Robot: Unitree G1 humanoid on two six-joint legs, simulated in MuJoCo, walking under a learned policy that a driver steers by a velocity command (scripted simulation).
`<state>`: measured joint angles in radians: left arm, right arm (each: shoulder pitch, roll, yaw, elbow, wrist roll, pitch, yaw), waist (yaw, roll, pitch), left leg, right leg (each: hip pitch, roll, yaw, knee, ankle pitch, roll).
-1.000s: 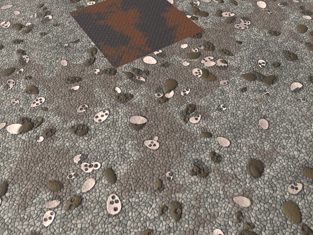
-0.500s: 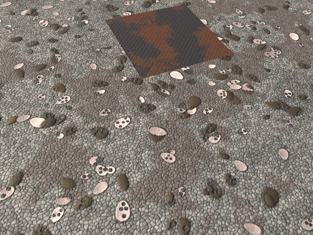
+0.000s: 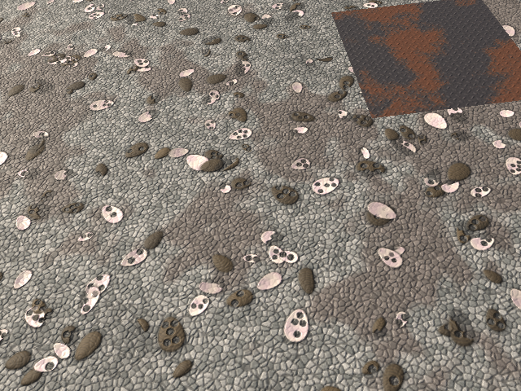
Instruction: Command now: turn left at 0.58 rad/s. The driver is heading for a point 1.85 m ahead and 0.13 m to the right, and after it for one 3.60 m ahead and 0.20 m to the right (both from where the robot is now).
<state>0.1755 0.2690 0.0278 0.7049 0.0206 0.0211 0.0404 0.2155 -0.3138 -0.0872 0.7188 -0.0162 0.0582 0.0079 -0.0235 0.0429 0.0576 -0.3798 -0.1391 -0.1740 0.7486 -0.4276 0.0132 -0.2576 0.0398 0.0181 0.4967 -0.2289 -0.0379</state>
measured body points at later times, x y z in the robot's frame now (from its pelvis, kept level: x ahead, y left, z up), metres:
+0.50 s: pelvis -0.02 +0.02 +0.01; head +0.00 +0.05 +0.46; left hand +0.01 +0.30 -0.13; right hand +0.17 -0.20 -0.09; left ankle -0.04 +0.11 -0.74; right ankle -0.01 -0.10 -0.70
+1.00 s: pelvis -0.03 +0.01 +0.01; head -0.03 +0.00 +0.46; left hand -0.03 +0.26 -0.13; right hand +0.07 -0.24 -0.14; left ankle -0.04 +0.11 -0.74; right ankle -0.02 -0.11 -0.74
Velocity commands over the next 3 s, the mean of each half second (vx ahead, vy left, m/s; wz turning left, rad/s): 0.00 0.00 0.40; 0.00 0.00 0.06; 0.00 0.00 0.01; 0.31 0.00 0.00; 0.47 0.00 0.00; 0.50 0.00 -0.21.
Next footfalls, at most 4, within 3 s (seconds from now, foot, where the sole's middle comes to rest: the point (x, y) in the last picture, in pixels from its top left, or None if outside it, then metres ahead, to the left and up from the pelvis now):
0.38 left None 0.00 0.11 -0.77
0.70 right None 0.02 -0.10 -0.77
2.20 right None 0.39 0.04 -0.77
2.76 left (189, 315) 0.67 0.25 -0.77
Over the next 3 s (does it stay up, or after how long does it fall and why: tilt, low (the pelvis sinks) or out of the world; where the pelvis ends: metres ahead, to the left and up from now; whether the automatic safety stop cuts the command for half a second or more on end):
stays up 0.65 0.18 0.01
